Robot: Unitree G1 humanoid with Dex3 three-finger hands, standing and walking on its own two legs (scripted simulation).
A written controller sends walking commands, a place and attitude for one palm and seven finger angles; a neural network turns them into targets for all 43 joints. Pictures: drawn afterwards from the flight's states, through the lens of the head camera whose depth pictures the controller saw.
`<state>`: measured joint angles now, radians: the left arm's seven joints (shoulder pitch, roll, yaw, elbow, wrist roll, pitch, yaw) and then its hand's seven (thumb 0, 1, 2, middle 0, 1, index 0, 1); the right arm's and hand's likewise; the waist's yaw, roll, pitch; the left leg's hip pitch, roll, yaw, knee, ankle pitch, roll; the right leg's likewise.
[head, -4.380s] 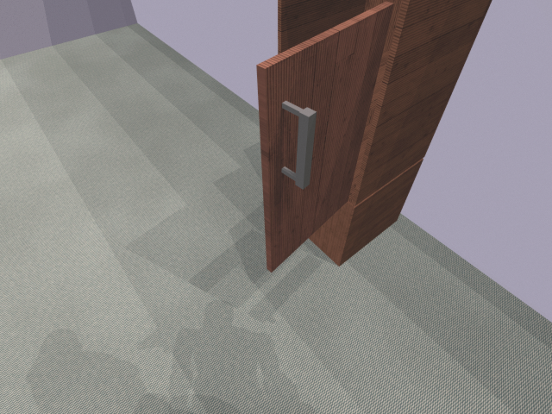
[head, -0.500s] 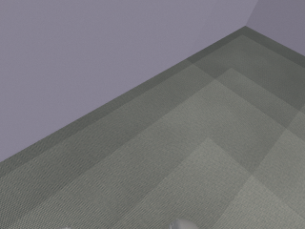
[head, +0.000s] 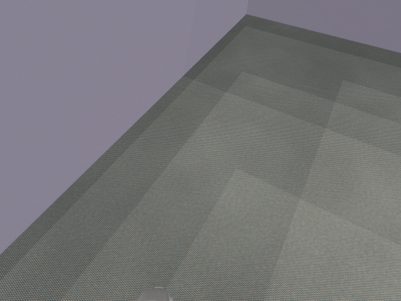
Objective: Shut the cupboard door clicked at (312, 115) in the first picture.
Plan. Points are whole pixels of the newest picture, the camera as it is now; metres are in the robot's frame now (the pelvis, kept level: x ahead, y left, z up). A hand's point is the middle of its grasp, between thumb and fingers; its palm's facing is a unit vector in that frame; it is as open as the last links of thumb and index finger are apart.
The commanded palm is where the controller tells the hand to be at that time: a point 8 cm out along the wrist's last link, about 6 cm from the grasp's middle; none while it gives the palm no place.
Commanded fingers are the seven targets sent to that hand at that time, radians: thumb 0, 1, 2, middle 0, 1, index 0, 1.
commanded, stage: walk around to get in front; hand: left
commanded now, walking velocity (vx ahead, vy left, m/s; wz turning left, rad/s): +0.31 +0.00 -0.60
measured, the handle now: out of the picture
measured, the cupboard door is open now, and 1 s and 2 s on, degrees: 98 98 98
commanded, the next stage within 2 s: walk to a spot facing it in 1.32 s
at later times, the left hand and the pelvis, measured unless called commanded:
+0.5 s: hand (155, 214) +0.34 +0.15 -0.17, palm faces -0.36 -0.92 -0.17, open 7.4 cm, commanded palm none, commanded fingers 0.00 0.90 0.90 -0.20 -0.30 -0.20 -0.30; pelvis +0.16 +0.01 -0.01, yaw -20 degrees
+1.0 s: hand (201, 181) +0.45 +0.03 -0.16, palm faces -0.39 -0.88 -0.27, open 7.2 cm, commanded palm none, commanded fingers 0.00 0.90 0.90 -0.20 -0.30 -0.20 -0.30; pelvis +0.36 -0.15 +0.00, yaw -28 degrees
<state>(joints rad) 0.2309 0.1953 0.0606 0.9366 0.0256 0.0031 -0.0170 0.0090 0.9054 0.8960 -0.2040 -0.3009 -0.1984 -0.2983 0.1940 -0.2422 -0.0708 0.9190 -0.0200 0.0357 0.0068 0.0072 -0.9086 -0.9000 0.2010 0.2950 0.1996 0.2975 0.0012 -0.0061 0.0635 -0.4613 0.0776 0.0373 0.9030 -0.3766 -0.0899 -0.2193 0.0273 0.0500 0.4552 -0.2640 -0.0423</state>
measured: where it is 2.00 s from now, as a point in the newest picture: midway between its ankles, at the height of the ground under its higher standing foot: (274, 192)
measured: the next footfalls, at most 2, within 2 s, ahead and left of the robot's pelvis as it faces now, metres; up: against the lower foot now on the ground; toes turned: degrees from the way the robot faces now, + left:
left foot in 0.14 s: +0.12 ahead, +0.14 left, +0.00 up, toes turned -2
right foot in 0.64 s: +0.31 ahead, -0.15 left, +0.00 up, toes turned -29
